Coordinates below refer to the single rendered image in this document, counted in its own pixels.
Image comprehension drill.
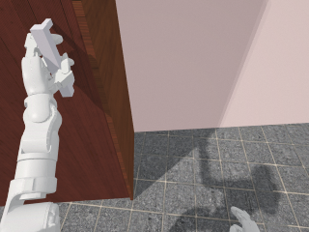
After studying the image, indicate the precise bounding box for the left robot hand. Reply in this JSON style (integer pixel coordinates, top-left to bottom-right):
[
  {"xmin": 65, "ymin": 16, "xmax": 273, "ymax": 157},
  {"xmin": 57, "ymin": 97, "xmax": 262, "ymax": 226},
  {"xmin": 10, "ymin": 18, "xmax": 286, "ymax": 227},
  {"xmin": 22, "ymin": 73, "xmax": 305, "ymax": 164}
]
[{"xmin": 21, "ymin": 33, "xmax": 74, "ymax": 97}]

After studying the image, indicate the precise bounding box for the right robot hand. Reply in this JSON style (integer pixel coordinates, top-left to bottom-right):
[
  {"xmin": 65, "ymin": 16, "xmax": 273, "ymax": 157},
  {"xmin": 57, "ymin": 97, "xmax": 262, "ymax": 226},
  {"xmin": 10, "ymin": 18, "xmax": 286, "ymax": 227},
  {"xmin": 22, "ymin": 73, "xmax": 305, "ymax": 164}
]
[{"xmin": 229, "ymin": 206, "xmax": 260, "ymax": 232}]

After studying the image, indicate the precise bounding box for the handle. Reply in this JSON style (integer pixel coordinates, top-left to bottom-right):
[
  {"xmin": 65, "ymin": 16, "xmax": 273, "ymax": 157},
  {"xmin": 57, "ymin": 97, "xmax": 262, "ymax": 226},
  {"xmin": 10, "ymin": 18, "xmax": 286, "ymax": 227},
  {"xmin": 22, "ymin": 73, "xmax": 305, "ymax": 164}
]
[{"xmin": 30, "ymin": 18, "xmax": 75, "ymax": 98}]

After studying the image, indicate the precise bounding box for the left robot upper arm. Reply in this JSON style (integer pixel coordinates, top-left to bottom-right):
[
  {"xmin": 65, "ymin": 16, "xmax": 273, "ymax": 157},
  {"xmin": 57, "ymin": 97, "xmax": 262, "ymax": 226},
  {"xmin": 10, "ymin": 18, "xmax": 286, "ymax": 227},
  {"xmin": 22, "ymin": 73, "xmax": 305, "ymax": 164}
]
[{"xmin": 1, "ymin": 202, "xmax": 61, "ymax": 232}]

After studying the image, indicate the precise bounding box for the left robot forearm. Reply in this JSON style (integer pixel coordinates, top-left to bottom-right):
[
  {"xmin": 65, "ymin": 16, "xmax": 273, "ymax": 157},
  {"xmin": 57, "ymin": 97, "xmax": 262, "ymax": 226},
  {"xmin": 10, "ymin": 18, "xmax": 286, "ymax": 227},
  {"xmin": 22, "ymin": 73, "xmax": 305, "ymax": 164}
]
[{"xmin": 0, "ymin": 93, "xmax": 63, "ymax": 232}]

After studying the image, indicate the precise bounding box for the wardrobe door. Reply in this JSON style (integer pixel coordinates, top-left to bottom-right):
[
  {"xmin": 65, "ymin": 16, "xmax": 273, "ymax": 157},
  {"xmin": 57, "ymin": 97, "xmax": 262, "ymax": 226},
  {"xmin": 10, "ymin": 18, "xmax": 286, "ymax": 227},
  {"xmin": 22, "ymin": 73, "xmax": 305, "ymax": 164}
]
[{"xmin": 0, "ymin": 0, "xmax": 129, "ymax": 207}]

